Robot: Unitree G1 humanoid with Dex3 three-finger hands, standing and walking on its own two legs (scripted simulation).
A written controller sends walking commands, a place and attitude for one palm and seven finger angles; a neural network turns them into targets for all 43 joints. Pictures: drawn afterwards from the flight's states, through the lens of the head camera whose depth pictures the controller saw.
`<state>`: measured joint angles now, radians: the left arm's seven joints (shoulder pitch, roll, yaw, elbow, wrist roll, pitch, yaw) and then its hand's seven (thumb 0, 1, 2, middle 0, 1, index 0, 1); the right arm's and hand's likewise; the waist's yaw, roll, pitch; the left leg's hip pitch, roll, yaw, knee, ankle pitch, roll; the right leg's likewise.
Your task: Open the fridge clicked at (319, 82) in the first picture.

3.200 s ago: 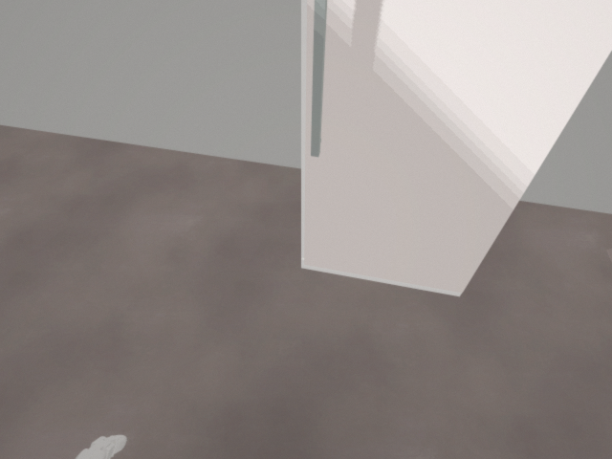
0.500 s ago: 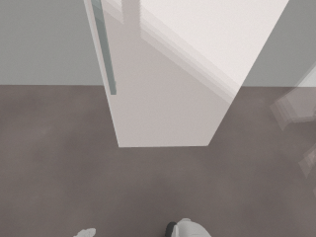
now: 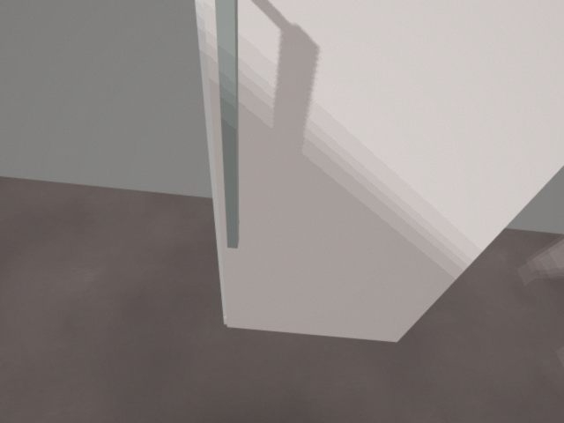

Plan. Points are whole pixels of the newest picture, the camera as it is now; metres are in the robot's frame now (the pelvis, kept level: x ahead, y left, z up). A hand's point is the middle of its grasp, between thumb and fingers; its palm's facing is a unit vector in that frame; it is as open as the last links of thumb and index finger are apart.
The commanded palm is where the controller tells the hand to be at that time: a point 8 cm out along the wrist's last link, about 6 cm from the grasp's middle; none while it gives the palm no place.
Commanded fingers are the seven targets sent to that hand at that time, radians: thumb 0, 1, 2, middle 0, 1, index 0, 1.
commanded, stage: come to a stop and stand still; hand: left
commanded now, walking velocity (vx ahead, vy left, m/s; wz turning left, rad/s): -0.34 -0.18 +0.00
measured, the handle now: (232, 147) +0.48 +0.14 +0.13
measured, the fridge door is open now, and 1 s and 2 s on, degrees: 0 0 0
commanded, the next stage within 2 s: look again from close up in 1.32 s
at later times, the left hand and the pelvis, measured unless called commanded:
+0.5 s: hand out of the picture -0.03 +0.11 -0.15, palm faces +0.06 -0.97 -0.24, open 7.4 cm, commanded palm none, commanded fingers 0.00 0.90 0.90 -0.20 -0.30 -0.20 -0.30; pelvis -0.06 -0.07 +0.01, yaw -1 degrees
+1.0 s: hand out of the picture -0.09 +0.16 -0.17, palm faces +0.08 -0.98 -0.17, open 7.4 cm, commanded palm none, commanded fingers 0.00 0.90 0.90 -0.20 -0.30 -0.20 -0.30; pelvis -0.07 -0.01 +0.01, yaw +0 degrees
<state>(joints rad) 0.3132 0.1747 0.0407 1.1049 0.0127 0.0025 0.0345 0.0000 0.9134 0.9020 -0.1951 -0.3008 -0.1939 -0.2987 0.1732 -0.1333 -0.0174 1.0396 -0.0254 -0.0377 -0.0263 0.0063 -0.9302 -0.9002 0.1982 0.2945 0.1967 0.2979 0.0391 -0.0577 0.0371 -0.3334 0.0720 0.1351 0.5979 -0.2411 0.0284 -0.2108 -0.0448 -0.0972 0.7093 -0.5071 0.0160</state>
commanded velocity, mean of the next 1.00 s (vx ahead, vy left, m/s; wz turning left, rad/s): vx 0.03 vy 0.06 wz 0.00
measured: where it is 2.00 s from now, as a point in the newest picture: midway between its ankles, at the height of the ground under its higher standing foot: outside the picture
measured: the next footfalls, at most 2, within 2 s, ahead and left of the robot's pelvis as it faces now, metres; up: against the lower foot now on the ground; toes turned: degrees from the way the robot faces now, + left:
right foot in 0.32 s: -0.02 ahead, -0.15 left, +0.00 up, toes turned -4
left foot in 0.78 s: -0.07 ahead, +0.09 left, +0.00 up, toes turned +4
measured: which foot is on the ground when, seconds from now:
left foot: down 0.00-0.32, up 0.34-0.76, down 0.78-1.00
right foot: up 0.00-0.30, down 0.32-1.00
